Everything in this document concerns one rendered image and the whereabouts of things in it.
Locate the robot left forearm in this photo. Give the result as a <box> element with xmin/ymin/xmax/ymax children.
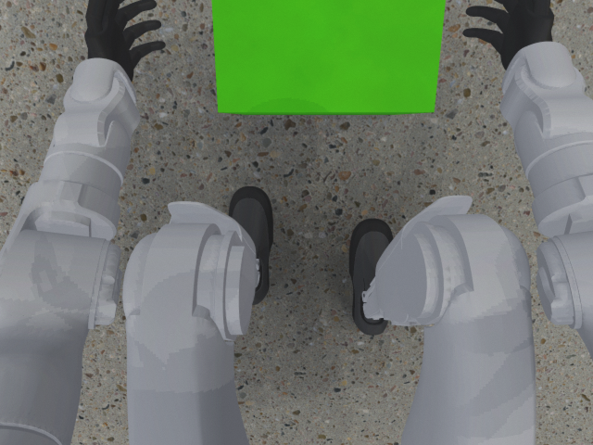
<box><xmin>0</xmin><ymin>57</ymin><xmax>140</xmax><ymax>279</ymax></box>

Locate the right robot upper arm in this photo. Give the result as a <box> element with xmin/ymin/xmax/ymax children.
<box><xmin>536</xmin><ymin>231</ymin><xmax>593</xmax><ymax>361</ymax></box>

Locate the robot thigh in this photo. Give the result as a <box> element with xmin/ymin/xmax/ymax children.
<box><xmin>395</xmin><ymin>214</ymin><xmax>536</xmax><ymax>445</ymax></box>
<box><xmin>125</xmin><ymin>222</ymin><xmax>254</xmax><ymax>445</ymax></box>

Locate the left robot hand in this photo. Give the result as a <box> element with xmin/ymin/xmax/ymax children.
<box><xmin>84</xmin><ymin>0</ymin><xmax>166</xmax><ymax>82</ymax></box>

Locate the robot left thigh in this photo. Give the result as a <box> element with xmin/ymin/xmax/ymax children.
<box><xmin>125</xmin><ymin>222</ymin><xmax>254</xmax><ymax>445</ymax></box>

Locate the robot right forearm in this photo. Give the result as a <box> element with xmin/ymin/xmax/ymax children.
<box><xmin>499</xmin><ymin>42</ymin><xmax>593</xmax><ymax>238</ymax></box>

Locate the right robot hand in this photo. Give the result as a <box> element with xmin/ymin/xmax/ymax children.
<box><xmin>462</xmin><ymin>0</ymin><xmax>554</xmax><ymax>70</ymax></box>

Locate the robot right thigh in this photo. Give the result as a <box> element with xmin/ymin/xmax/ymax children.
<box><xmin>395</xmin><ymin>214</ymin><xmax>536</xmax><ymax>445</ymax></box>

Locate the left robot upper arm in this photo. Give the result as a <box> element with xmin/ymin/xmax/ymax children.
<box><xmin>0</xmin><ymin>229</ymin><xmax>122</xmax><ymax>445</ymax></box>

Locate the carton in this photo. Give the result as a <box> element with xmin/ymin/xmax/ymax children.
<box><xmin>211</xmin><ymin>0</ymin><xmax>446</xmax><ymax>115</ymax></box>

